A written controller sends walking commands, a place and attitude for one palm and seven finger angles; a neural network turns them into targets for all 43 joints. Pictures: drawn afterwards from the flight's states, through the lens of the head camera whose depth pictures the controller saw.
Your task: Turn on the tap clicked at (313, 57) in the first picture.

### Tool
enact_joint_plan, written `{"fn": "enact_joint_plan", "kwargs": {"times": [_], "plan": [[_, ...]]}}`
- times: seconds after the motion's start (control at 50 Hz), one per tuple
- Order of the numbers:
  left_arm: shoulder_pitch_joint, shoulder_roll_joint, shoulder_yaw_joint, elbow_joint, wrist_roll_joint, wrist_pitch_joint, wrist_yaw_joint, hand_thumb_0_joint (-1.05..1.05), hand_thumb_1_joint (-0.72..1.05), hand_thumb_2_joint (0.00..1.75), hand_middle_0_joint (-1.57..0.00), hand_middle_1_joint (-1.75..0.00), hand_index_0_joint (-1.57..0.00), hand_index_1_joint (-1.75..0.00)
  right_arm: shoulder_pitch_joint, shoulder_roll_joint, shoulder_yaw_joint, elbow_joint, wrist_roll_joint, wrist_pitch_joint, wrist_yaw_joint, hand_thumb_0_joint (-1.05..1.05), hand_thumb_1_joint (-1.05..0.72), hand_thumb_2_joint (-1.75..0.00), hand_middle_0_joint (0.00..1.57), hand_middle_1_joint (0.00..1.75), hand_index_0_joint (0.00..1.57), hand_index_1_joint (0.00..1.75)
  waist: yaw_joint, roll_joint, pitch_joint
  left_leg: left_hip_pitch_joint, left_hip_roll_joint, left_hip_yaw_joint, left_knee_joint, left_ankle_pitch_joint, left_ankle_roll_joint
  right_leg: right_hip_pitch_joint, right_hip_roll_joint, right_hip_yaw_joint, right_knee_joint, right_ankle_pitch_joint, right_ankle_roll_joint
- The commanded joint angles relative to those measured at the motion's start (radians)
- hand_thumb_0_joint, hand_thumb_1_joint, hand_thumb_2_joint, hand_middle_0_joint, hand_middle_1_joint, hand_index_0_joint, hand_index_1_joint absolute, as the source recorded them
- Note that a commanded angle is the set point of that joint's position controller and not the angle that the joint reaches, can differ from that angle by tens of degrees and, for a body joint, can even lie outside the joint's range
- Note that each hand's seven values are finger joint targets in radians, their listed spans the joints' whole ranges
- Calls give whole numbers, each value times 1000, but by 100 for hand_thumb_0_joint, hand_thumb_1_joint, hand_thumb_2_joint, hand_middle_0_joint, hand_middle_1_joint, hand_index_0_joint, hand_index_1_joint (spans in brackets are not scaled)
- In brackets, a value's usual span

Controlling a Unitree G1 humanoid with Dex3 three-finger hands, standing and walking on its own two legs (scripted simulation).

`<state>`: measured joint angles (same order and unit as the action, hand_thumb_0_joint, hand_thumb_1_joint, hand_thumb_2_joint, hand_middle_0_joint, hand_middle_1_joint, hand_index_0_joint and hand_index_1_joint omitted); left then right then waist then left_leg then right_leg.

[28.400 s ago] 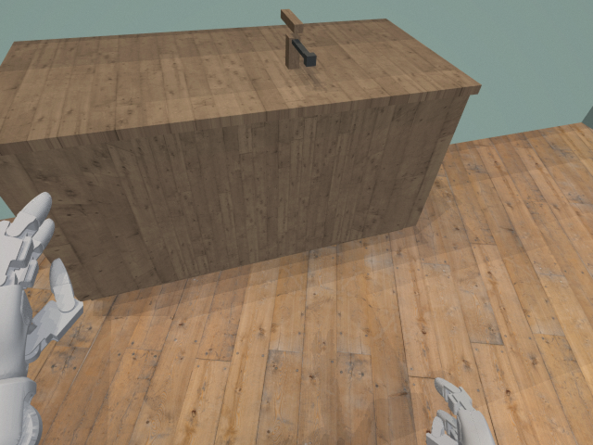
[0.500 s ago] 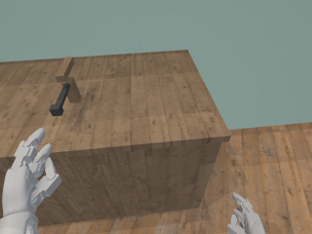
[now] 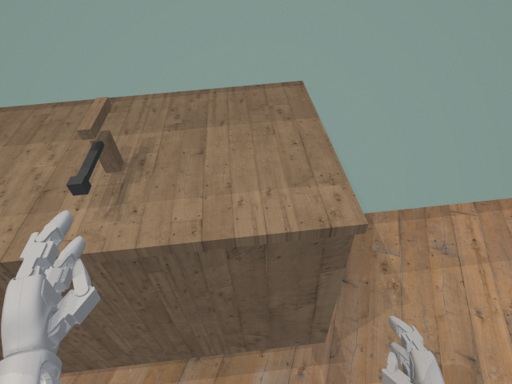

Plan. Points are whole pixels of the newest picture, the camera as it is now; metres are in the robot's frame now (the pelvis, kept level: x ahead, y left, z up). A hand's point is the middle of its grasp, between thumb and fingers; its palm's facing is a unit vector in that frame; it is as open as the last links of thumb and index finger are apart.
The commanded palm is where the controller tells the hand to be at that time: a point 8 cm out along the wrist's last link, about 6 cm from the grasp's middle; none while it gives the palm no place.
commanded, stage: reach beside the lever's end, fingers flat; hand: left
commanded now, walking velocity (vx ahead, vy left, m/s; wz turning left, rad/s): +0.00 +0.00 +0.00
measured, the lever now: (79, 185) +0.41 +0.40 +0.09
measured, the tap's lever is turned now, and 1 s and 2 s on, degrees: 0 0 2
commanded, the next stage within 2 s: none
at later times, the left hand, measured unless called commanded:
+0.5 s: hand (82, 269) +0.21 +0.26 +0.13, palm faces +0.43 -0.89 -0.11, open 7.4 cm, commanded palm +0.18 +0.31 +0.14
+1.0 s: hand (76, 234) +0.28 +0.31 +0.12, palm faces +0.46 -0.88 -0.10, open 7.5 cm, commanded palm +0.24 +0.36 +0.12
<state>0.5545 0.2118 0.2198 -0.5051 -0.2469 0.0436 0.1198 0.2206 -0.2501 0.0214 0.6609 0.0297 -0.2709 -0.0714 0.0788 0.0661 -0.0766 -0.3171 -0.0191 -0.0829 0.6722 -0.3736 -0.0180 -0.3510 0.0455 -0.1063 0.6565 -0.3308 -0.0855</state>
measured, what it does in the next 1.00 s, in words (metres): stands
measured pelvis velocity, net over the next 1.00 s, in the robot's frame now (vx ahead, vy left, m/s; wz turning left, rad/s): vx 0.00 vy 0.03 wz -0.02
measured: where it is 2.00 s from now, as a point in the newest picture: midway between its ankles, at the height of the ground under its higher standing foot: outside the picture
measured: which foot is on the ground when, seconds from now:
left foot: down 0.00-1.00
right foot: down 0.00-1.00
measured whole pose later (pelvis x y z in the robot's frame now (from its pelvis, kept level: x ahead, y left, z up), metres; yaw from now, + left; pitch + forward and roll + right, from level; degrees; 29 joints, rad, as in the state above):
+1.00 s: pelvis +0.00 +0.03 +0.01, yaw -1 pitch +3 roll +0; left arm 0.07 0.30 0.38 0.05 -0.24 0.01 0.05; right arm 0.20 -0.25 0.03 0.72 0.03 -0.23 -0.11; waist 0.05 0.04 -0.04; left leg -0.33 -0.04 -0.05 0.63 -0.35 0.02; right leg -0.36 0.02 -0.07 0.61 -0.29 -0.05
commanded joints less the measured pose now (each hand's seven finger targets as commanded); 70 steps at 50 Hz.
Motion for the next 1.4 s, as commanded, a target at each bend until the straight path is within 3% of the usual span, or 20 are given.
{"fn": "enact_joint_plan", "kwargs": {"times": [0.0, 0.06, 0.08, 0.16, 0.18, 0.28, 0.36, 0.38, 0.42, 0.48, 0.5, 0.62, 0.7, 0.82, 0.92, 0.98, 1.02, 1.12, 1.34, 1.38], "plan": [[-56, 129, 89, -201, -4, -62, 0, 0, 90, 90, -20, -30, -20, -30, -131, -87, -28, -168, 10, -60, -12, 0, -90, -90, 20, 30, 20, 30, -6, -89, -31, -85, -15, 38, -65, 147, 55, 104, -86, 137, -167, 130, 98], [-64, 149, 106, -206, -6, -54, 2, 0, 90, 90, -20, -30, -20, -30, -128, -92, -31, -168, 8, -61, -15, 0, -90, -90, 20, 30, 20, 30, -1, -104, -47, -85, -13, 33, -63, 151, 55, 110, -91, 142, -167, 143, 102], [-61, 159, 114, -213, 1, -53, 4, 0, 90, 90, -20, -30, -20, -30, -130, -91, -31, -167, 13, -62, -13, 0, -90, -90, 20, 30, 20, 30, 1, -63, -45, -77, -13, 36, -64, 163, 54, 108, -87, 138, -163, 150, 97], [-104, 183, 156, -158, -6, -67, 7, 0, 90, 90, -20, -30, -20, -30, -121, -92, -33, -149, 7, -58, -17, 0, -90, -90, 20, 30, 20, 30, -6, -98, -37, -92, -13, 31, -61, 156, 52, 106, -90, 146, -163, 160, 103], [-117, 193, 164, -157, 0, -71, 9, 0, 90, 90, -20, -30, -20, -30, -126, -91, -33, -147, 12, -58, -17, 0, -90, -90, 20, 30, 20, 30, -4, -57, -30, -83, -14, 37, -64, 161, 53, 96, -84, 140, -162, 153, 97], [-192, 197, 173, -107, -12, -94, -7, 0, 90, 90, -20, -30, -20, -30, -127, -95, -33, -135, 11, -66, -21, 0, -90, -90, 20, 30, 20, 30, -11, -29, -56, -64, -18, 36, -73, 168, 52, 94, -74, 121, -153, 151, 88], [-259, 190, 157, -57, -17, -96, -27, 0, 90, 90, -20, -30, -20, -30, -129, -102, -36, -127, 10, -69, -29, 0, -90, -90, 20, 30, 20, 30, -19, -64, -63, -60, -17, 32, -89, 167, 51, 102, -67, 110, -153, 136, 84], [-267, 195, 159, -43, -12, -91, -27, 0, 90, 90, -20, -30, -20, -30, -133, -99, -32, -127, 15, -70, -29, 0, -90, -90, 20, 30, 20, 30, -16, -16, -52, -52, -17, 33, -96, 163, 49, 91, -66, 105, -154, 127, 80], [-300, 205, 171, 1, -15, -84, -28, 0, 90, 90, -20, -30, -20, -30, -129, -103, -33, -121, 14, -66, -34, 0, -90, -90, 20, 30, 20, 30, -19, -65, -44, -60, -17, 28, -105, 159, 49, 93, -63, 102, -156, 120, 81], [-321, 226, 197, 6, -7, -77, -22, 0, 90, 90, -20, -30, -20, -30, -135, -103, -34, -125, 14, -59, -34, 0, -90, -90, 20, 30, 20, 30, -8, -27, -72, -40, -17, 28, -120, 188, 42, 108, -59, 88, -147, 142, 73], [-336, 204, 172, 3, -5, -79, -22, 0, 90, 90, -20, -30, -20, -30, -137, -99, -32, -129, 10, -59, -33, 0, -90, -90, 20, 30, 20, 30, -11, -29, -79, -34, -17, 29, -123, 197, 40, 112, -59, 84, -142, 153, 72], [-415, 257, 238, 97, -6, -84, -12, 0, 90, 90, -19, -28, -19, -28, -130, -106, -37, -114, 7, -40, -35, 0, -90, -90, 20, 30, 20, 30, -14, -47, -85, -38, -14, 29, -132, 215, 33, 116, -50, 78, -140, 167, 68], [-491, 242, 204, 124, 6, -98, -29, 0, 90, 90, -19, -27, -19, -27, -127, -105, -35, -109, 9, -36, -37, 0, -90, -90, 20, 30, 20, 30, -26, 25, -101, -5, -12, 28, -137, 255, 20, 109, -47, 69, -128, 196, 59], [-587, 274, 221, 235, 0, -110, -59, 0, 90, 90, -19, -26, -19, -26, -118, -121, -40, -96, 9, -32, -45, 0, -90, -90, 20, 30, 20, 30, -37, -36, -101, -6, -6, 21, -142, 255, 20, 97, -41, 63, -129, 200, 60], [-712, 316, 246, 334, 7, -109, -67, 0, 90, 90, -18, -25, -18, -25, -118, -125, -37, -87, 10, -18, -53, 0, -90, -90, 20, 30, 20, 30, -45, -16, -98, -12, -8, 22, -149, 225, 23, 84, -41, 68, -135, 169, 59], [-738, 385, 312, 363, 14, -123, -66, 0, 90, 90, -18, -24, -18, -24, -109, -126, -42, -84, 6, -11, -54, 0, -90, -90, 20, 30, 20, 30, -29, 22, -151, -1, -8, 26, -143, 261, 20, 112, -41, 72, -129, 202, 56], [-723, 381, 310, 411, 14, -127, -79, 0, 90, 90, -18, -23, -18, -23, -95, -129, -45, -85, 3, -4, -49, 0, -90, -90, 20, 30, 20, 30, -30, 4, -173, -4, -9, 31, -136, 305, 18, 129, -40, 71, -118, 253, 56], [-811, 424, 336, 538, 6, -137, -118, 0, 90, 90, -17, -22, -17, -22, -67, -139, -47, -75, 10, 12, -49, 0, -90, -90, 20, 30, 20, 30, -46, -4, -146, -37, -8, 31, -129, 290, 24, 108, -36, 73, -117, 257, 58], [-997, 543, 390, 730, 19, -211, -185, 0, 90, 90, -16, -19, -16, -19, 8, -165, -61, -59, 6, 36, -47, 0, -90, -90, 20, 30, 20, 30, -79, -2, -195, -71, -10, 29, -97, 274, 40, 81, -29, 81, -100, 256, 62], [-1050, 572, 394, 745, 32, -234, -195, 0, 90, 90, -16, -19, -16, -19, 19, -164, -61, -51, 8, 42, -47, 0, -90, -90, 20, 30, 20, 30, -79, 64, -206, -57, -8, 26, -92, 289, 35, 68, -28, 81, -94, 254, 57]]}}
